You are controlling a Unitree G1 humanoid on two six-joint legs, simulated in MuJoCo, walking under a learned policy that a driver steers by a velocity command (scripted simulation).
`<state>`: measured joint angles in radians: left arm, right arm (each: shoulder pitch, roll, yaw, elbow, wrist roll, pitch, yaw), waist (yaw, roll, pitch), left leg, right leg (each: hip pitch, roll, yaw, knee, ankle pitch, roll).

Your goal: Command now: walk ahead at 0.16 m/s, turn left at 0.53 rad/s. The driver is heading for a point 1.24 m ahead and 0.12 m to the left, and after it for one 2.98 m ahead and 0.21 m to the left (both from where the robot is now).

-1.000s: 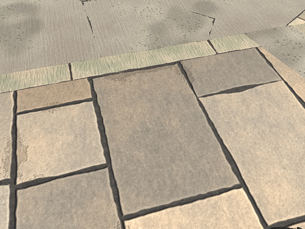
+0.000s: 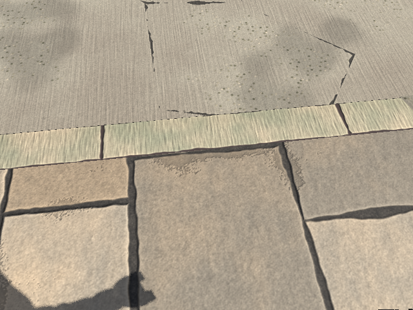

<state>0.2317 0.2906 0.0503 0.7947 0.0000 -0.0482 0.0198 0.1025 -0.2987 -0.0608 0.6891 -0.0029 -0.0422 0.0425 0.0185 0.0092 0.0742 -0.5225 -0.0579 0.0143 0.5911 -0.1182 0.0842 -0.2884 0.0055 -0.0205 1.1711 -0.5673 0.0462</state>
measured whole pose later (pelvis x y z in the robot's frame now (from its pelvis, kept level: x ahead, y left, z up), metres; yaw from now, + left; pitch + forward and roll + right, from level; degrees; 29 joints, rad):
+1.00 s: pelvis +0.29 +0.09 +0.03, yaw +21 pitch +2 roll +1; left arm 0.31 0.31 0.06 0.81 -0.03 -0.07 -0.01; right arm 0.25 -0.25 -0.05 0.71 0.00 -0.07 0.02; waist 0.01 -0.04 0.01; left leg -0.21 -0.04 0.06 0.39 -0.21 0.05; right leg -0.53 -0.09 0.03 1.14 -0.29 -0.01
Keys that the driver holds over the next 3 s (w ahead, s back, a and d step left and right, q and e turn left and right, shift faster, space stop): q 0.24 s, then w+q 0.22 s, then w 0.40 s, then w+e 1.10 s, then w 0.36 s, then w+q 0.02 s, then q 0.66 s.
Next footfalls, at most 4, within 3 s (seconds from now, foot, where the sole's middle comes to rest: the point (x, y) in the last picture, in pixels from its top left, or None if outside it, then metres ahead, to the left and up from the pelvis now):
0.38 right None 0.18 -0.15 -0.75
0.82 left None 0.29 0.19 -0.75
1.34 right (196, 230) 0.67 0.07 -0.75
1.82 left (143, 166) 0.92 0.28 -0.75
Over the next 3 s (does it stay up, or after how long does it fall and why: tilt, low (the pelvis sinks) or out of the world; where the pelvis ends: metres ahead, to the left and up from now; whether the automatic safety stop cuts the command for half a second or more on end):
stays up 1.23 0.12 -0.13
